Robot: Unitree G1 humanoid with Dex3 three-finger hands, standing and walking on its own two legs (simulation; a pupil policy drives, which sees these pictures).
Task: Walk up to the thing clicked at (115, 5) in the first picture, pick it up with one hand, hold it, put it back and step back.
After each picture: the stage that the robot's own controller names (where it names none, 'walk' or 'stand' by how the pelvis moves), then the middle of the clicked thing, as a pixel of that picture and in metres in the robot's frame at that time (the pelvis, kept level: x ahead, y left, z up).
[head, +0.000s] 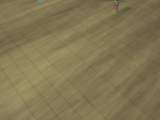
stand; (116, 5) +2.15 -0.55 -0.65
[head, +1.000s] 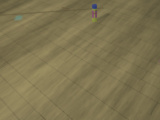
walk; (94, 13) +2.07 -0.07 -0.63
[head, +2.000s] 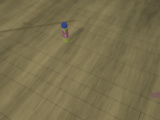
walk; (65, 32) +1.45 +0.23 -0.65
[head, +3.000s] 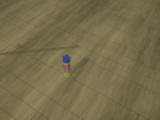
walk; (66, 66) +0.95 +0.16 -0.64
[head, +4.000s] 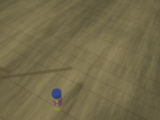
walk; (57, 100) +0.59 +0.16 -0.63
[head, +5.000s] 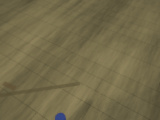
stand; out of the picture +0.41 +0.17 -0.63
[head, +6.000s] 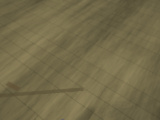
stand; out of the picture +0.37 +0.14 -0.65
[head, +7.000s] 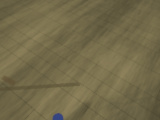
stand; out of the picture +0.40 +0.15 -0.65
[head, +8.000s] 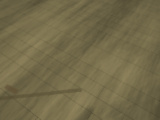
stand; out of the picture +0.38 +0.15 -0.66
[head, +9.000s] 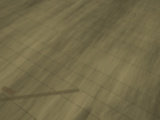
stand; out of the picture +0.38 +0.16 -0.66
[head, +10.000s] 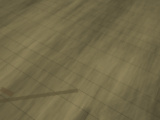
stand; out of the picture +0.36 +0.17 -0.66
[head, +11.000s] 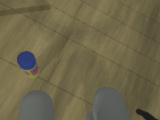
go down; (30, 66) +0.43 +0.19 -0.33
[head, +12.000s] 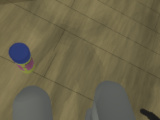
approach; (24, 60) +0.44 +0.21 -0.28
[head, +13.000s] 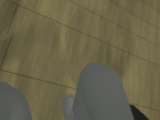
close in; out of the picture +0.43 +0.26 -0.17
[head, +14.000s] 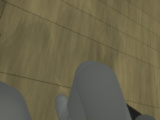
close; out of the picture +0.43 +0.27 -0.16
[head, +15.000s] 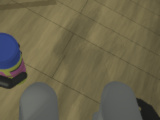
lift; (11, 65) +0.35 +0.24 -0.03
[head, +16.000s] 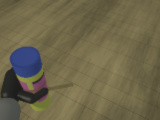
hold; (34, 83) +0.32 +0.15 +0.08
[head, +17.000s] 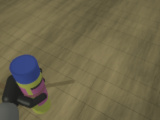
hold; (34, 88) +0.32 +0.17 +0.04
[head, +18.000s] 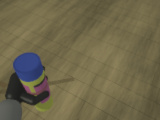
hold; (37, 86) +0.32 +0.16 +0.03
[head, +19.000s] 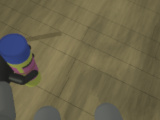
crouch; (24, 65) +0.40 +0.18 -0.04
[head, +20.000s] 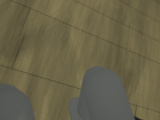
lower; out of the picture +0.45 +0.26 -0.13
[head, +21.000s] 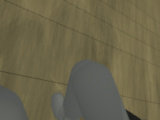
lower; out of the picture +0.44 +0.28 -0.17
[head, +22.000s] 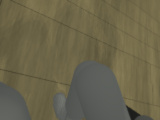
lower; out of the picture +0.43 +0.28 -0.16
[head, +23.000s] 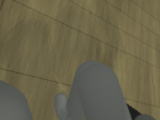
lower; out of the picture +0.43 +0.29 -0.16
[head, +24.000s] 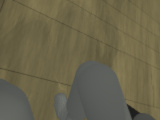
loosen; out of the picture +0.42 +0.28 -0.16
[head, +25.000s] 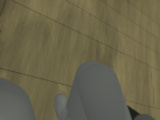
withdraw; out of the picture +0.42 +0.27 -0.16
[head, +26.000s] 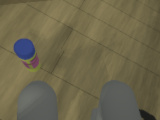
walk; (29, 57) +0.45 +0.22 -0.25
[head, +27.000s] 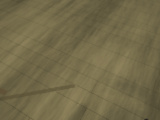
stand; out of the picture +0.37 +0.16 -0.59
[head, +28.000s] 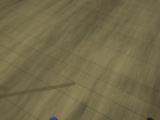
stand; out of the picture +0.38 +0.18 -0.60
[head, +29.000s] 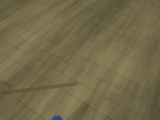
stand; out of the picture +0.39 +0.16 -0.62
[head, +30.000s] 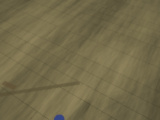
walk; out of the picture +0.40 +0.16 -0.65
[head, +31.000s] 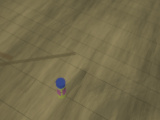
walk; (61, 88) +0.57 +0.13 -0.64
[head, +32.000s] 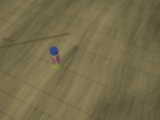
walk; (55, 58) +0.90 +0.27 -0.62
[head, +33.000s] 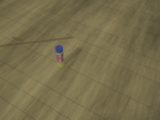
stand; (60, 56) +1.05 +0.20 -0.64
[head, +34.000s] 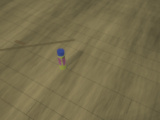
stand; (61, 59) +1.05 +0.20 -0.66
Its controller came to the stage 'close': yes
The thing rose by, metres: 0.68
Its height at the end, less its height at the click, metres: +0.00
